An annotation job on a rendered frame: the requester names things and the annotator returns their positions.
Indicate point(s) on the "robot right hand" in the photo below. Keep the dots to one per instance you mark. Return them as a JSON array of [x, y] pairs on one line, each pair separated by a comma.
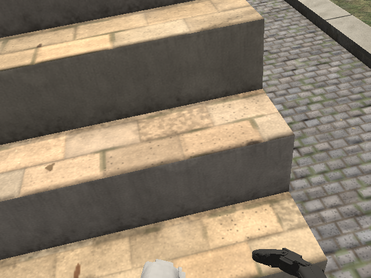
[[289, 262]]

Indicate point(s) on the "left robot shin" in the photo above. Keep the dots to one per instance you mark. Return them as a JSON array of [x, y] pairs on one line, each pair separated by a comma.
[[145, 265]]

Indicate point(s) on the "left robot thigh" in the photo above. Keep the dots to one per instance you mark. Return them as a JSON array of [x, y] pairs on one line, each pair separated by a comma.
[[163, 269]]

